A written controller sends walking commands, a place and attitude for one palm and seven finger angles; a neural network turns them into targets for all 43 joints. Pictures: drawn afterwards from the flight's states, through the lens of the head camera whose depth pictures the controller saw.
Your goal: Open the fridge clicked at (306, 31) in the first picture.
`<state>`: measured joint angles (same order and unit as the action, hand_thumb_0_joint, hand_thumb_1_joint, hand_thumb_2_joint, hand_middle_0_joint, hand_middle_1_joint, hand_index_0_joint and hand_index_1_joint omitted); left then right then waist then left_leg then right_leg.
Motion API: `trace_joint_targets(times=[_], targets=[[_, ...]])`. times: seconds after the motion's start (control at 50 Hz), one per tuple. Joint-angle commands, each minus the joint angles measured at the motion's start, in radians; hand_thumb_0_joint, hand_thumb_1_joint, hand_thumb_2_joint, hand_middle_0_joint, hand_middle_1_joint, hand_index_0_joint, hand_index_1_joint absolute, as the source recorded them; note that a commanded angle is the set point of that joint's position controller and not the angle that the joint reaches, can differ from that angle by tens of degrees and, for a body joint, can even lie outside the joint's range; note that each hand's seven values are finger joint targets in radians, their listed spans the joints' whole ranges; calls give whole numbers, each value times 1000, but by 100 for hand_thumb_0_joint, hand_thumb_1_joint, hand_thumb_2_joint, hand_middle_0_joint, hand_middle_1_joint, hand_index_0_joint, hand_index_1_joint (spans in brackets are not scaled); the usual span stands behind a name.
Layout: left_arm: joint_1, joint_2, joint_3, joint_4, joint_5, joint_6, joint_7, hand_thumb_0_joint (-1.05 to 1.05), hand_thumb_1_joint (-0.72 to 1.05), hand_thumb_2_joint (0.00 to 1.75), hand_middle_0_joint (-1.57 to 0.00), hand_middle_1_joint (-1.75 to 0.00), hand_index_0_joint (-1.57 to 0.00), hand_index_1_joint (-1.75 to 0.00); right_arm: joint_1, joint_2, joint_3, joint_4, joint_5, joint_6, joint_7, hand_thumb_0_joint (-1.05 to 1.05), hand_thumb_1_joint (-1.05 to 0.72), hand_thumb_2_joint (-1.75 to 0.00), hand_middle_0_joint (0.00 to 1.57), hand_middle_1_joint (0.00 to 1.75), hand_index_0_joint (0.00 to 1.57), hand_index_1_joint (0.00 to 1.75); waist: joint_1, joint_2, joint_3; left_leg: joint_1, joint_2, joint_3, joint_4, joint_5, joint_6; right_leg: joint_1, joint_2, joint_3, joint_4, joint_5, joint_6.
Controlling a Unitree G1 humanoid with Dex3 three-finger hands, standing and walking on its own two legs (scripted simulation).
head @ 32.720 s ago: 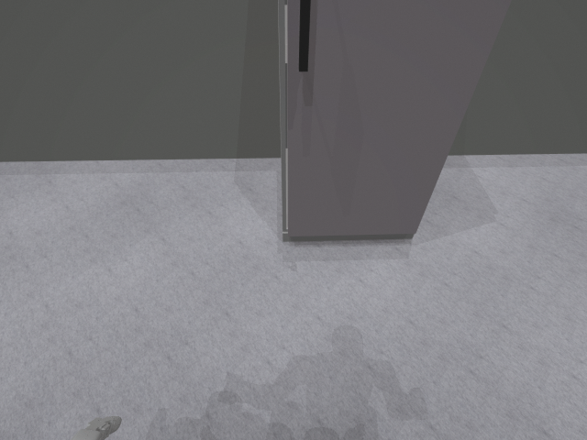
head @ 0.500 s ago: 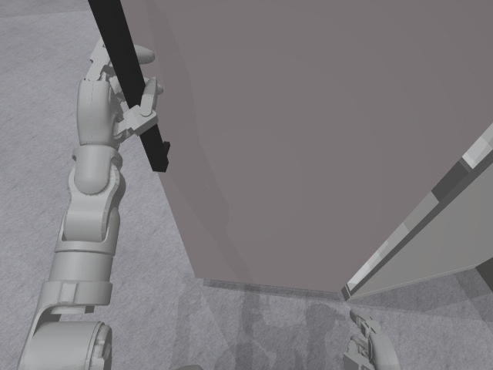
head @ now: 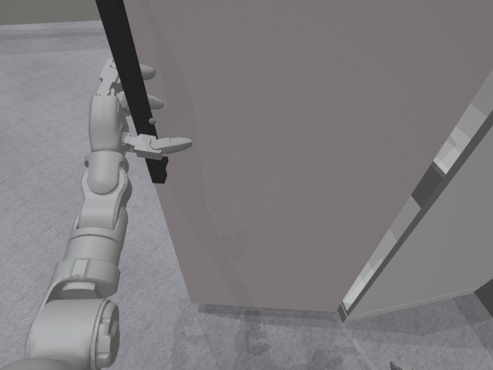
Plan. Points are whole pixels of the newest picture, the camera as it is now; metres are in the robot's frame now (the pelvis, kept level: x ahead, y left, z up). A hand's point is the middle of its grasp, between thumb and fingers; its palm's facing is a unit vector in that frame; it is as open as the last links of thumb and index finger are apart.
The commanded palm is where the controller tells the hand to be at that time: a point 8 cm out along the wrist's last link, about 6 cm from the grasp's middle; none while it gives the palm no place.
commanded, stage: loosen the grip on the handle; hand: left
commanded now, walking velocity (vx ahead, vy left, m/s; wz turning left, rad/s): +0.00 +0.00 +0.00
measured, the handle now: (137, 75) +0.45 +0.18 +0.26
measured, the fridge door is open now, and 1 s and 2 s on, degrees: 75 73 73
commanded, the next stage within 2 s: slip the hand off the handle in 0.24 s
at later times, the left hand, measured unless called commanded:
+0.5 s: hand (148, 121) +0.42 +0.16 +0.21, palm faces +0.04 -0.99 -0.16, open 14.9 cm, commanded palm +0.38 +0.24 +0.21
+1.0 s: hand (83, 129) +0.39 +0.25 +0.21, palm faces +0.12 -0.98 -0.14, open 14.7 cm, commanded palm +0.35 +0.29 +0.21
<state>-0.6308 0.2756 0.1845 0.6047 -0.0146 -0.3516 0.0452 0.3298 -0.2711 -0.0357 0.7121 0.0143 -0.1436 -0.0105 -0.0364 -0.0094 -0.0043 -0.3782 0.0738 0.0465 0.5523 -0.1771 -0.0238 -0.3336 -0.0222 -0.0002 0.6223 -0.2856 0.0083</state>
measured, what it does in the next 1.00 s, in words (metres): shifts its weight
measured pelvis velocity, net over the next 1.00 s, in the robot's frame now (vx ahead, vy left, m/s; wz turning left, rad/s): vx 0.06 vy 0.02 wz -0.03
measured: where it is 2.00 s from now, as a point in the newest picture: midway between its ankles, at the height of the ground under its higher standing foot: outside the picture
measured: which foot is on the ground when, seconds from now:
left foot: down 0.00-1.00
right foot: down 0.00-1.00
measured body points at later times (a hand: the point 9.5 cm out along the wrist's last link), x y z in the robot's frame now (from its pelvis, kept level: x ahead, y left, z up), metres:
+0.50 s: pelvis +0.04 +0.01 +0.00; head +0.04 +0.00 +0.45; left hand +0.41 +0.22 +0.22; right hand +0.18 -0.24 -0.09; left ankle +0.08 +0.15 -0.73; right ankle +0.03 -0.12 -0.73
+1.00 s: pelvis +0.06 +0.02 +0.00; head +0.06 +0.01 +0.45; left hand +0.38 +0.30 +0.22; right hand +0.23 -0.22 -0.09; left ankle +0.08 +0.15 -0.73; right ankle +0.03 -0.12 -0.73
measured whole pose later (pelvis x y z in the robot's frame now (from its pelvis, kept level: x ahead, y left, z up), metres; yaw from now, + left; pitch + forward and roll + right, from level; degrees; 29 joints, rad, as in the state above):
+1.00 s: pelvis +0.06 +0.02 +0.00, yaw -2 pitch +2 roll +0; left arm -0.28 0.38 0.36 0.16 -0.22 -0.14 -0.26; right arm 0.22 -0.23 0.04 0.65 0.01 -0.14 -0.10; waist 0.05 0.03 -0.06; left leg -0.36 0.01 -0.03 0.62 -0.29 -0.02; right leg -0.29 -0.02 0.03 0.60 -0.35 0.03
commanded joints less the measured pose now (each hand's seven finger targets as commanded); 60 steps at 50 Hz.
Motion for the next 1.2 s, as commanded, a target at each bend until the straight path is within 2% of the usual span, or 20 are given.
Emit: trace_joint_targets(times=[0.0,0.02,0.04,0.06,0.1,0.14,0.2,0.28,0.3,0.32,0.34,0.36,0.5,0.54,0.66,0.78,0.86,1.0,1.12,1.18], targets=[[-611,161,-99,-252,38,-98,-21,0,-55,20,-34,-127,-34,-127,-94,-105,-26,-133,15,-67,-19,0,-90,-90,20,30,20,30,-40,38,-256,157,-66,11,-63,-267,39,-112,31,19,-180,-202,-18],[-590,178,-89,-211,32,-84,-28,0,-55,20,-33,-125,-33,-125,-87,-107,-25,-118,16,-73,-29,0,-90,-90,20,30,20,30,-39,15,-256,143,-71,7,-56,-276,39,-111,31,26,-189,-226,-16],[-383,334,87,-205,22,-80,-39,0,-55,20,-32,-123,-32,-123,-89,-114,-36,-125,14,-69,-33,0,-90,-90,20,30,20,30,39,-11,-282,109,-73,12,-58,-242,41,-23,23,45,-202,-244,-21],[-337,333,76,-216,6,-71,-57,0,-55,20,-30,-122,-30,-122,-116,-122,-19,-136,14,-59,-37,0,-90,-90,20,30,20,30,43,18,-276,96,-79,15,-68,-225,46,3,20,48,-206,-226,-21],[-428,221,-18,-286,-45,-72,-94,0,-55,20,-28,-118,-28,-118,-129,-99,-9,-141,20,-71,-44,0,-90,-90,20,30,20,30,11,-18,-251,101,-77,8,-64,-229,48,-9,19,49,-217,-228,-15],[-398,207,-7,-254,-97,-62,-112,0,-55,20,-25,-115,-25,-115,-134,-109,-2,-131,23,-83,-54,0,-90,-90,20,30,20,30,8,-56,-179,79,-74,-5,-58,-254,46,-41,25,50,-231,-269,-14],[-371,240,50,-249,-134,-55,-117,0,-55,20,-25,-115,-25,-115,-135,-115,2,-125,20,-95,-68,0,-90,-90,20,30,20,30,19,-82,-160,62,-73,-15,-49,-234,48,-34,23,54,-227,-260,-11],[-360,202,30,-318,-116,-44,-96,0,-55,20,-25,-115,-25,-115,-140,-102,10,-133,10,-108,-65,0,-90,-90,20,30,20,30,25,14,-205,100,-74,-28,-45,-205,49,-41,28,22,-175,-150,-18],[-334,211,43,-325,-109,-37,-85,0,-55,20,-25,-115,-25,-115,-136,-101,9,-134,8,-108,-64,0,-90,-90,20,30,20,30,33,8,-215,106,-73,-31,-41,-187,48,-38,30,17,-167,-124,-20],[-249,331,160,-348,-99,-30,-74,0,-55,20,-25,-115,-25,-115,-139,-107,4,-144,2,-104,-64,0,-90,-90,20,30,20,30,74,1,-255,107,-72,-31,-37,-154,49,3,28,24,-162,-104,-21],[-245,300,129,-378,-92,-23,-73,0,-55,20,-25,-115,-25,-115,-153,-100,13,-158,-1,-98,-63,0,-90,-90,20,30,20,30,62,-8,-251,106,-77,-23,-37,-123,52,11,26,22,-157,-69,-18],[-201,340,182,-387,-92,-16,-67,0,-55,20,-25,-115,-25,-115,-148,-105,9,-160,-4,-92,-66,0,-90,-90,20,30,20,30,81,-9,-274,110,-78,-21,-28,-73,55,42,26,21,-144,-7,-19],[-18,309,247,-550,-136,76,-86,0,-55,20,-25,-115,-25,-115,-153,-87,9,-191,-2,-55,-65,0,-90,-90,20,30,20,30,110,-16,-323,157,-73,-1,-13,180,42,146,33,-10,-82,352,-19],[26,304,259,-584,-143,105,-91,0,-55,20,-25,-115,-25,-115,-160,-84,11,-200,-2,-42,-65,0,-90,-90,20,30,20,30,112,-33,-313,159,-74,3,-13,213,42,154,35,-16,-81,396,-17],[24,256,177,-790,-115,101,-148,0,-55,20,-25,-115,-25,-115,-149,-81,6,-214,-13,-36,-56,0,-90,-90,20,30,20,30,74,96,-355,264,-70,-6,27,378,44,104,47,-26,-58,480,-19],[-19,240,137,-733,-178,115,-270,0,-55,20,-25,-115,-25,-115,-143,-92,9,-183,0,-47,-92,0,-90,-90,20,30,20,30,38,84,-289,264,-69,-42,21,288,37,27,52,-34,-79,377,-21],[14,330,240,-636,-210,152,-295,0,-55,20,-25,-115,-25,-115,-150,-104,18,-173,1,-43,-111,0,-90,-90,20,30,20,30,68,54,-278,217,-77,-49,10,213,36,39,46,-37,-86,320,-24],[158,309,281,-745,-239,111,-284,0,-55,20,-25,-115,-25,-115,-174,-87,24,-231,-7,-61,-78,0,-90,-90,20,30,20,30,119,65,-366,218,-79,-52,22,268,30,100,46,-43,-47,368,-26],[219,290,254,-786,-231,123,-275,0,-55,20,-25,-115,-25,-115,-200,-90,31,-238,3,-63,-75,0,-90,-90,20,30,20,30,104,49,-214,142,-76,-42,-8,95,35,41,49,-39,-81,213,-22],[207,298,257,-844,-236,131,-267,0,-55,20,-25,-115,-25,-115,-219,-88,34,-242,3,-75,-87,0,-90,-90,20,30,20,30,104,62,-201,147,-78,-48,-22,26,39,30,45,-32,-102,135,-22]])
